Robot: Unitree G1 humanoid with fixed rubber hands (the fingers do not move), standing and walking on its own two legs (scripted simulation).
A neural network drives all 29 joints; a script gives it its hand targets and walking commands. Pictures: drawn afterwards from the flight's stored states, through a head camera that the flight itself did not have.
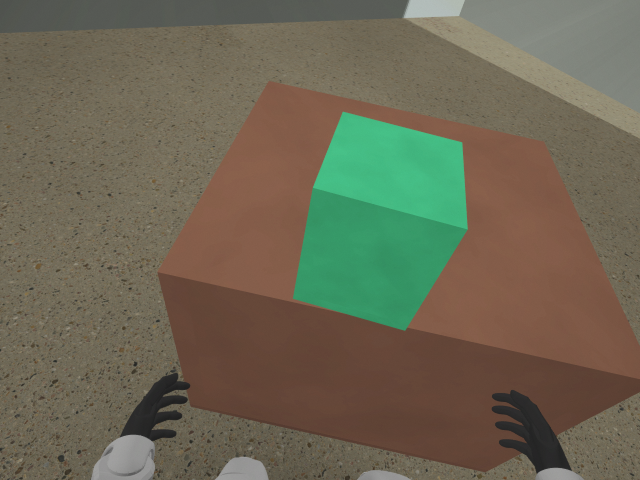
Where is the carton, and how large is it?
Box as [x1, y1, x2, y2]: [293, 112, 467, 330]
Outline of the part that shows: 343,112 312,189 293,298 404,330 467,229 461,142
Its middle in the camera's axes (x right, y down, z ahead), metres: +0.09 -0.02 +0.65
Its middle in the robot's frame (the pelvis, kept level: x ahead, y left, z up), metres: +0.50 -0.07 +0.03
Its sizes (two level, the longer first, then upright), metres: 0.210 0.200 0.250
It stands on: a pedestal, 0.64 m high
